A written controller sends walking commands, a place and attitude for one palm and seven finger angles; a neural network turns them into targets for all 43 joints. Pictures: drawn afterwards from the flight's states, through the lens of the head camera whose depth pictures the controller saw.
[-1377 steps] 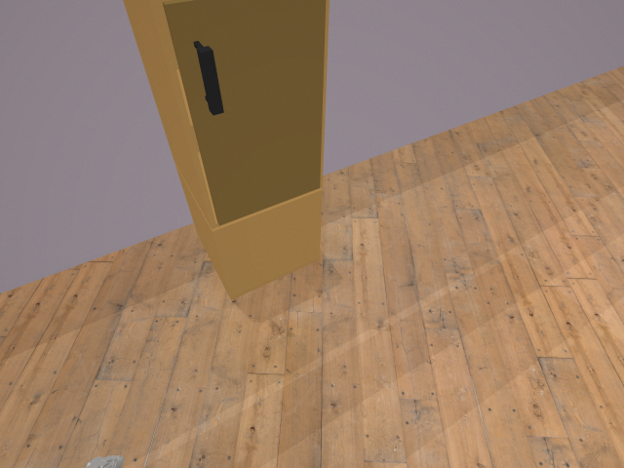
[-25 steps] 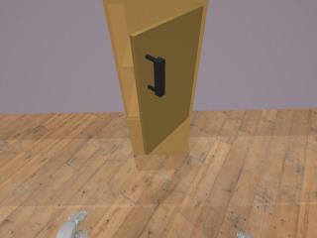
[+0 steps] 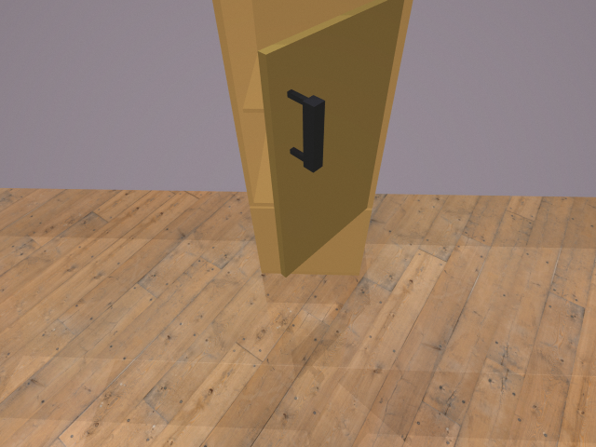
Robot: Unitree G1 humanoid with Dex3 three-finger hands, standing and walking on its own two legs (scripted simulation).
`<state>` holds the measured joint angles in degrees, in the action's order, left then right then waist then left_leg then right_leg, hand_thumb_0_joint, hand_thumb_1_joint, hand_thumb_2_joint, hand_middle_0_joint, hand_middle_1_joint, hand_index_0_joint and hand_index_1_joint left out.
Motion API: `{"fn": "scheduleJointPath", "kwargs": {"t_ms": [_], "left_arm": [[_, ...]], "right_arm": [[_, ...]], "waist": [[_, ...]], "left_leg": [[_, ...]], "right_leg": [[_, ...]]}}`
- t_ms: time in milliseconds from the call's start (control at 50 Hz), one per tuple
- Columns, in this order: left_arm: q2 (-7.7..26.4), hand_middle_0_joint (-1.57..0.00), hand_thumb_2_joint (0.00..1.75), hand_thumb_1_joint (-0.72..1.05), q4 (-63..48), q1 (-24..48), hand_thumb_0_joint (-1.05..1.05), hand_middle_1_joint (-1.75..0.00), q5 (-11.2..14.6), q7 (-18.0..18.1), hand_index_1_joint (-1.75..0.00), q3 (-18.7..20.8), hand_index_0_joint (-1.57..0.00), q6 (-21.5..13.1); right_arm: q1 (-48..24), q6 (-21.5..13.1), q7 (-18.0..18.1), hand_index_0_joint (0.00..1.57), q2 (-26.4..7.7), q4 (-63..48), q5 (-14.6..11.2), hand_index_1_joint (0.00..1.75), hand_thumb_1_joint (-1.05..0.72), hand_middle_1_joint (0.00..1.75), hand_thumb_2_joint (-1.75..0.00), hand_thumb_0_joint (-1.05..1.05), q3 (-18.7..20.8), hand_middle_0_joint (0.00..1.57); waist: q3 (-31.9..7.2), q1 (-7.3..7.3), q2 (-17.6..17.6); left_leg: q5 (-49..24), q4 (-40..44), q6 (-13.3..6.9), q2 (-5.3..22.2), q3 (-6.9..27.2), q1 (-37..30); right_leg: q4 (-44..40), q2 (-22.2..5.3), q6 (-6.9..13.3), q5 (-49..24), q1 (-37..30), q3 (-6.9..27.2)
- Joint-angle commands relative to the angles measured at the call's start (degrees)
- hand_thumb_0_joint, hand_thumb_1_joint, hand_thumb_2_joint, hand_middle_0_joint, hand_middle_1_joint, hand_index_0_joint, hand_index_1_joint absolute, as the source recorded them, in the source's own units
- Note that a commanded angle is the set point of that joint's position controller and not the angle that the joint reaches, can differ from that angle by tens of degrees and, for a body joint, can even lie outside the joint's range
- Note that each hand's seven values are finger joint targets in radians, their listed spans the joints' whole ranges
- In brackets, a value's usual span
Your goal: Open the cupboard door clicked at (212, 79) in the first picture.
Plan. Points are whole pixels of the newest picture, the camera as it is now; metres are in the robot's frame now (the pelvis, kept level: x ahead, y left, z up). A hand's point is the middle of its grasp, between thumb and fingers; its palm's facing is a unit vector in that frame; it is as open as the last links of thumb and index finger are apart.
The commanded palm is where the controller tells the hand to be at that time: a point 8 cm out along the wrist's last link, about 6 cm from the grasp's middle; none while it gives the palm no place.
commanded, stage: let the arm hang, fingers relaxed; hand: left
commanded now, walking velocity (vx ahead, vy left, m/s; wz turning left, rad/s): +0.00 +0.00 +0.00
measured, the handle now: (303, 131) +0.59 +0.02 +0.11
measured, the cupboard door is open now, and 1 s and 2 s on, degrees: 48 48 48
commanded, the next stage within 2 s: look to check the result in 0.38 s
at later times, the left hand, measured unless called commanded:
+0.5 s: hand out of the picture +0.07 +0.20 -0.16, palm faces -0.01 -0.97 -0.26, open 7.3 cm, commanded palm none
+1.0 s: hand out of the picture +0.10 +0.21 -0.16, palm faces -0.02 -0.95 -0.30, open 7.3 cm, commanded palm none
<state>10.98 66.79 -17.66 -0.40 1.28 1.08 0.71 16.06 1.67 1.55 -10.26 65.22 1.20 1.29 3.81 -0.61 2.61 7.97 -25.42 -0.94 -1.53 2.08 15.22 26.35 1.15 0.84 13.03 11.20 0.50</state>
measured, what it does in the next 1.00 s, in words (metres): stands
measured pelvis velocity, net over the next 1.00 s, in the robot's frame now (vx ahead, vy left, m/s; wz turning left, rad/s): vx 0.04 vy -0.01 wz -0.01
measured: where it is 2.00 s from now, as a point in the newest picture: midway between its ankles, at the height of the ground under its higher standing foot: outside the picture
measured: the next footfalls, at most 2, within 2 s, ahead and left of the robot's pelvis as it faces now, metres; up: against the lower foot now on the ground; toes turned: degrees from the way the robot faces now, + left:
left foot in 1.90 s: +0.13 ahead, +0.12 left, +0.00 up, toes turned -26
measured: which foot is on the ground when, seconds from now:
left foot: down 0.00-1.00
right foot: down 0.00-1.00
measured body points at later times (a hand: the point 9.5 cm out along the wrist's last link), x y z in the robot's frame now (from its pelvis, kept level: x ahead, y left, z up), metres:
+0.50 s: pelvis +0.02 -0.01 +0.00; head +0.03 -0.01 +0.45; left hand +0.07 +0.25 -0.14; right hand +0.04 -0.25 -0.16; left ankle +0.06 +0.11 -0.74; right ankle +0.02 -0.12 -0.74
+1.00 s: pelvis +0.04 -0.01 +0.01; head +0.06 -0.02 +0.46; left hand +0.10 +0.26 -0.13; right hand +0.10 -0.28 -0.14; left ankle +0.06 +0.11 -0.74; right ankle +0.02 -0.12 -0.74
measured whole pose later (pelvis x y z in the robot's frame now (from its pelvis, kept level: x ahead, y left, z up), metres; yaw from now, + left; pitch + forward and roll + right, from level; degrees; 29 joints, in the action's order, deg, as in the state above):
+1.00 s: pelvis +0.04 -0.01 +0.01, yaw -1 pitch -2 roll +0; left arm 15.3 65.4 -7.8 -0.3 0.7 0.7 -1.1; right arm 6.2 0.2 1.1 -16.0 65.1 1.0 0.8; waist 4.1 -0.6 1.0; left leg 8.5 -19.9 -0.3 -1.0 1.7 9.9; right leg 20.0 1.5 1.2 12.7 5.8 1.2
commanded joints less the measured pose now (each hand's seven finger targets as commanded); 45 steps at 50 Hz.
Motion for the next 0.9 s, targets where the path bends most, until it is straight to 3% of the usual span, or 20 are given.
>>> {"fn": "scheduleJointPath", "kwargs": {"t_ms": [0,80,140,300,520,880], "left_arm": [[7.6,-0.20,0.90,0.90,-2.8,0.3,0.00,-0.30,-0.3,0.4,-0.30,1.6,-0.20,-1.1],[8.0,-0.20,0.90,0.90,-3.2,1.7,0.00,-0.30,-0.4,0.4,-0.30,1.7,-0.20,-1.2],[8.5,-0.20,0.90,0.90,-3.7,2.6,0.00,-0.30,-0.3,0.4,-0.30,1.8,-0.20,-1.5],[9.3,-0.20,0.90,0.90,-4.3,5.4,0.00,-0.30,-0.2,0.2,-0.30,1.8,-0.20,-2.0],[11.5,-0.20,0.90,0.90,-4.3,7.6,0.00,-0.30,-0.1,0.1,-0.30,1.9,-0.20,-2.2],[14.3,-0.20,0.90,0.90,-3.8,9.6,0.00,-0.30,0.0,0.0,-0.30,1.6,-0.20,-2.6]], "right_arm": [[0.9,-1.1,0.1,0.20,-7.1,-2.5,0.3,0.30,-0.90,0.30,-0.90,0.00,1.2,0.20],[-0.1,-1.2,0.0,0.20,-6.9,-2.7,0.3,0.30,-0.90,0.30,-0.90,0.00,1.2,0.20],[-0.9,-1.4,-0.1,0.20,-7.5,-3.0,0.3,0.30,-0.90,0.30,-0.90,0.00,1.2,0.20],[-3.3,-2.0,-0.1,0.20,-8.6,-3.2,0.3,0.30,-0.90,0.30,-0.90,0.00,0.9,0.20],[-5.5,-2.3,0.0,0.20,-11.4,-2.9,0.1,0.30,-0.90,0.30,-0.90,0.00,1.0,0.20],[-9.4,-2.3,-0.2,0.20,-14.6,-2.7,0.0,0.30,-0.90,0.30,-0.90,0.00,1.0,0.20]], "waist": [[1.9,-0.02,-2.4],[2.7,-0.07,-3.5],[1.5,-0.14,-2.3],[-0.3,-0.02,-1.7],[-2.9,0.04,-2.1],[-3.7,0.02,-2.7]], "left_leg": [[10.2,6.8,-1.6,5.4,6.0,-1.5],[9.2,6.3,-1.3,5.0,5.3,-1.5],[7.2,6.0,-1.2,5.1,5.3,-2.7],[0.8,6.5,-0.9,5.8,5.1,-3.8],[-2.7,6.9,-1.0,6.5,5.2,-6.4],[-6.2,7.6,-0.8,7.0,4.7,-9.6]], "right_leg": [[-8.4,-5.3,3.0,11.1,6.4,5.7],[-9.3,-5.8,2.9,11.4,6.6,5.9],[-9.3,-5.9,3.0,9.8,6.0,6.2],[-8.6,-6.1,2.5,2.1,2.3,5.6],[-9.0,-6.4,2.4,-1.7,-0.5,5.5],[-10.5,-7.0,2.1,-6.9,-2.2,5.8]]}}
